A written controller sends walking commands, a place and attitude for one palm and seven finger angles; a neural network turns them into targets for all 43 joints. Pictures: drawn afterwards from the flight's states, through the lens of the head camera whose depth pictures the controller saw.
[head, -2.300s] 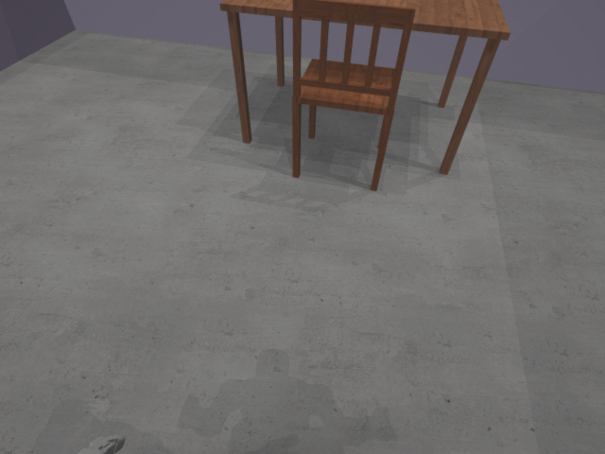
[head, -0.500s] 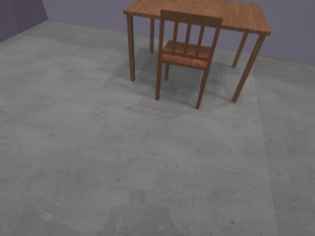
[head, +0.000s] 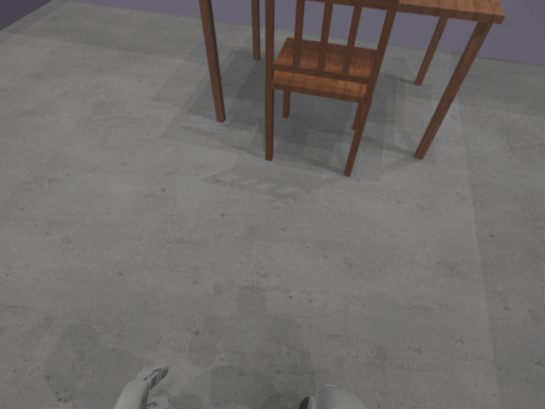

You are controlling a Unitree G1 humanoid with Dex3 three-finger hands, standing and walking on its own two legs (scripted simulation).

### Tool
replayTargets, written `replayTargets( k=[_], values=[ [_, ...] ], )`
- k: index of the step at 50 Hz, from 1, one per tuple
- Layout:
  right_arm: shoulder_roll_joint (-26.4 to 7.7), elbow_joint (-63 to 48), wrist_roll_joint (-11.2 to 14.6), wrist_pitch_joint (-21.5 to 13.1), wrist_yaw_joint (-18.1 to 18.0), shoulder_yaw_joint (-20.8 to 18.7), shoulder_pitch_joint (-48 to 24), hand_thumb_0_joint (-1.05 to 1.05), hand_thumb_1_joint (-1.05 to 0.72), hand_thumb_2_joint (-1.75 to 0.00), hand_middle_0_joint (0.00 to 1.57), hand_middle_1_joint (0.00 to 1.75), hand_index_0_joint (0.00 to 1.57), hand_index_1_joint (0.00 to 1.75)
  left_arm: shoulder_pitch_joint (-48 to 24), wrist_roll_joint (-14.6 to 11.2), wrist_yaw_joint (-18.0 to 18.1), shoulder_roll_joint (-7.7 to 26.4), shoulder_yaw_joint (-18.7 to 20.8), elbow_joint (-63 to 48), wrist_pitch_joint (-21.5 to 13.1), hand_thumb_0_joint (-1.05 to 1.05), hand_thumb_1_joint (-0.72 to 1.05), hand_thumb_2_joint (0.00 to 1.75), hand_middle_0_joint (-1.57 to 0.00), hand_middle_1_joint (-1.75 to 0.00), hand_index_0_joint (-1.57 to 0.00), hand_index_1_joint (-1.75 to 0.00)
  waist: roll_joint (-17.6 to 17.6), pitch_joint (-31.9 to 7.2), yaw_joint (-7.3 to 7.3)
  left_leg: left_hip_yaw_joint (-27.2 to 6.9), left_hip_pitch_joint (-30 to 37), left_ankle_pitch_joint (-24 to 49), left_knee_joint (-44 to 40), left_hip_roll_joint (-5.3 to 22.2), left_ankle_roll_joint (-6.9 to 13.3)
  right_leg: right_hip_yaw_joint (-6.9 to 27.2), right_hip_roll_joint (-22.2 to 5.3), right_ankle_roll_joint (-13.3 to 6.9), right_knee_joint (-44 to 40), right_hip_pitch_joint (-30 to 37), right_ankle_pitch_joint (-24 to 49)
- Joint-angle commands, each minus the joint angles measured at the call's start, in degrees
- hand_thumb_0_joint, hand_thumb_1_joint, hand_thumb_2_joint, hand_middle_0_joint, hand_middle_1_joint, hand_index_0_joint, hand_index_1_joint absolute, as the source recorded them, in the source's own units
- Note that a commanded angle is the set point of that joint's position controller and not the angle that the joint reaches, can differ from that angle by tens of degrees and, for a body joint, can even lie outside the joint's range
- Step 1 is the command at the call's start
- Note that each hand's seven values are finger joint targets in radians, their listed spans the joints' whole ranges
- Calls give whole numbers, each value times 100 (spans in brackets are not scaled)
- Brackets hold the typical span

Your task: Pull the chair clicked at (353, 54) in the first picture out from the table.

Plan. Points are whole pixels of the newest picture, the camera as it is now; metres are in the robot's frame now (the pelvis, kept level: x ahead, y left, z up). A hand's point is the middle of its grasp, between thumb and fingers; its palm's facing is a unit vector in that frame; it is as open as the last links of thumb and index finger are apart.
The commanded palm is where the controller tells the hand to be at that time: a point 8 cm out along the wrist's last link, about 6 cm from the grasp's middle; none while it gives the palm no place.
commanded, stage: walk to a spot facing it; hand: left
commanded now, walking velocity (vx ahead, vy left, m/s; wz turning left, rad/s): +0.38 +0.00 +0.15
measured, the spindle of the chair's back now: (324, 38) +1.27 -0.18 -0.09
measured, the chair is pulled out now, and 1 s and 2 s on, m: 0.00 0.00 0.00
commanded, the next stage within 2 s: turn to face it in 0.98 s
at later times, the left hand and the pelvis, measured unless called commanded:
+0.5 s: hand (133, 408) +0.15 +0.23 -0.16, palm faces +0.14 -0.98 -0.14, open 7.4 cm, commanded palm none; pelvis +0.21 +0.06 +0.03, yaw +4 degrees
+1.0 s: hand (192, 211) +0.54 +0.19 -0.14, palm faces +0.02 -0.98 -0.21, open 7.4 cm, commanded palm none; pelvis +0.44 +0.01 +0.01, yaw +1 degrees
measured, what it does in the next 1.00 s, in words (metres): walks ahead: left foot, then right foot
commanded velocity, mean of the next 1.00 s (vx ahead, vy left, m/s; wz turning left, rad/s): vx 0.36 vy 0.00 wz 0.03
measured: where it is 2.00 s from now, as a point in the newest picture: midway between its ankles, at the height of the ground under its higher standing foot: (265, 293)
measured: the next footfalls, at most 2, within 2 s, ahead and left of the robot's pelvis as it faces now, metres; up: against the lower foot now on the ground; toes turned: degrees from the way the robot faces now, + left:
left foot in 0.36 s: +0.26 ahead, +0.15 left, +0.00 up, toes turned +14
right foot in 0.90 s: +0.55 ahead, -0.09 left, +0.00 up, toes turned -9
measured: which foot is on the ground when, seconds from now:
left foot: up 0.00-0.34, down 0.36-0.90, up 0.92-1.00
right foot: down 0.00-0.38, up 0.40-0.88, down 0.90-1.00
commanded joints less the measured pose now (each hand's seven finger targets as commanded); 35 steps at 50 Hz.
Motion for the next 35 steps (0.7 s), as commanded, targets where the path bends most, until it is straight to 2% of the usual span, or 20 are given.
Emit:
replayTargets(
  k=[1, 2, 3, 4, 6, 7, 9, 14, 16, 17, 18, 19, 20, 21, 22, 23, 25, 26, 31, 35],
  values=[
    [-504, -704, -15, -136, 23, -161, -456, 0, -90, -90, 20, 30, 20, 30, 1577, -26, 154, 1062, 311, 328, 56, 0, 90, 90, -20, -30, -20, -30, -656, -310, 699, -109, -3123, 839, 2979, 493, 190, 3171, -2190, -756, -2669, 1943, -2090],
    [-445, -734, -65, -56, 36, -160, -564, 0, -90, -90, 20, 30, 20, 30, 1237, -2, 170, 797, 224, 285, 32, 0, 90, 90, -20, -30, -20, -30, -530, 24, 466, -137, -2946, 969, 2761, 665, 139, 2636, -2073, -672, -2724, 1150, -1943],
    [-359, -731, -100, 36, 49, -156, -524, 0, -90, -90, 20, 30, 20, 30, 1053, 20, 185, 590, 153, 256, 18, 0, 90, 90, -20, -30, -20, -30, -443, 153, 303, -114, -2677, 1030, 2519, 733, 85, 2139, -1918, -598, -2806, 622, -1716],
    [-292, -720, -117, 110, 56, -149, -380, 0, -90, -90, 20, 30, 20, 30, 983, 43, 190, 523, 129, 240, 6, 0, 90, 90, -20, -30, -20, -30, -400, 75, 144, -50, -2524, 1065, 2231, 724, 13, 1715, -1768, -525, -2850, 424, -1483],
    [-205, -759, -115, 194, 97, -180, -304, 0, -90, -90, 20, 30, 20, 30, 954, 61, 184, 552, 137, 258, -9, 0, 90, 90, -20, -30, -20, -30, -534, 38, -25, 155, -2295, 1205, 1541, 752, -107, 1033, -1555, -422, -2911, 98, -1221],
    [-225, -851, -114, 223, 125, -177, -421, 0, -90, -90, 20, 30, 20, 30, 943, 56, 169, 570, 132, 260, -5, 0, 90, 90, -20, -30, -20, -30, -687, 83, -36, 272, -2215, 1406, 1206, 762, -169, 845, -1453, -398, -2991, -54, -1262],
    [-252, -1043, -125, 218, 183, -184, -770, 0, -90, -90, 20, 30, 20, 30, 1039, 59, 148, 579, 162, 272, -8, 0, 90, 90, -20, -30, -20, -30, -827, 126, 24, 471, -2188, 1707, 464, 747, -236, 645, -1311, -387, -3061, 46, -1428],
    [-414, -1413, -110, 38, 282, -186, -1685, 0, -90, -90, 20, 30, 20, 30, 1548, 66, 112, 849, 188, 428, -5, 0, 90, 90, -20, -30, -20, -30, -610, 48, 386, 763, -2084, 1631, -1027, 562, -199, 763, -1424, -444, -2698, 1047, -1216],
    [-537, -1364, -110, -32, 267, -221, -1414, 0, -90, -90, 20, 30, 20, 30, 1538, 56, 114, 896, 213, 444, 29, 0, 90, 90, -20, -30, -20, -30, -245, -77, 191, 946, -1302, 1714, -1678, 414, -189, 588, -1341, -336, -2194, 1000, -1112],
    [-733, -1217, -123, -69, 239, -258, -966, 0, -90, -90, 20, 30, 20, 30, 1548, 33, 102, 852, 204, 441, 55, 0, 90, 90, -20, -30, -20, -30, 147, -321, 1, 969, -497, 1637, -2023, 321, -173, 297, -1074, -209, -1466, 796, -898],
    [-1204, -1050, -164, -107, 181, -379, -336, 0, -90, -90, 20, 30, 20, 30, 1618, 3, 65, 621, 165, 376, 63, 0, 90, 90, -20, -30, -20, -30, 1202, -622, -274, -168, 378, 911, -2673, 969, 103, -134, -571, 61, 22, 192, -869],
    [-1812, -937, -180, -117, 119, -519, 257, 0, -90, -90, 20, 30, 20, 30, 1544, -35, 14, 341, 95, 173, 57, 0, 90, 90, -20, -30, -20, -30, 2458, -728, -403, -2202, 934, 702, -3654, 2294, 633, -362, 137, 353, 1871, -1020, -2359],
    [-1842, -905, -134, -63, 64, -473, 334, 0, -90, -90, 20, 30, 20, 30, 1155, 22, 33, 535, 102, -18, 49, 0, 90, 90, -20, -30, -20, -30, 1713, -509, -429, -2625, 857, 629, -3809, 2577, 923, 347, -21, 274, 2715, -1486, -2376],
    [-1507, -889, -138, -89, -3, -389, 58, 0, -90, -90, 20, 30, 20, 30, 1014, 44, 57, 550, 133, 76, 54, 0, 90, 90, -20, -30, -20, -30, 1486, -435, -348, -2260, 664, 1312, -3813, 2342, 795, 622, -226, 270, 3220, -1635, -1879],
    [-1254, -985, -113, -121, -24, -305, -313, 0, -90, -90, 20, 30, 20, 30, 1004, 30, 21, 507, 165, 166, 49, 0, 90, 90, -20, -30, -20, -30, 863, -291, -184, -1741, 355, 1839, -3728, 2211, 772, 710, -400, 260, 3387, -1611, -1404],
    [-1105, -1070, -113, -178, -23, -239, -591, 0, -90, -90, 20, 30, 20, 30, 1085, 43, -15, 473, 163, 260, 58, 0, 90, 90, -20, -30, -20, -30, 447, -313, -29, -1184, 185, 2340, -3710, 2009, 660, 769, -496, 299, 3304, -1417, -1067],
    [-950, -1052, -90, -267, -45, -207, -781, 0, -90, -90, 20, 30, 20, 30, 1333, 55, -34, 303, 135, 399, 134, 0, 90, 90, -20, -30, -20, -30, 156, -418, 200, -401, 3, 3106, -3736, 1733, 512, 723, -517, 403, 3148, -1073, -667],
    [-859, -1037, -94, -286, -62, -223, -725, 0, -90, -90, 20, 30, 20, 30, 1413, 75, -18, 193, 141, 432, 191, 0, 90, 90, -20, -30, -20, -30, 233, -438, 246, -157, -18, 3338, -3758, 1626, 479, 717, -501, 441, 3098, -1013, -522],
    [-845, -840, -52, -296, -76, -184, -583, 0, -90, -90, 20, 30, 20, 30, 1031, 76, -64, 166, 150, 258, 331, 0, 90, 90, -20, -30, -20, -30, 457, -73, 310, 320, 128, 3196, -4082, 1500, 611, 600, -558, 539, 2366, -1454, -59],
    [-841, -655, -77, -272, -73, -188, -284, 0, -90, -90, 20, 30, 20, 30, 266, 40, -96, 152, 118, 12, 322, 0, 90, 90, -20, -30, -20, -30, 616, 278, 121, 562, 233, 3413, -4102, 1472, 598, 340, -520, 483, 1026, -1348, 156]
  ],
)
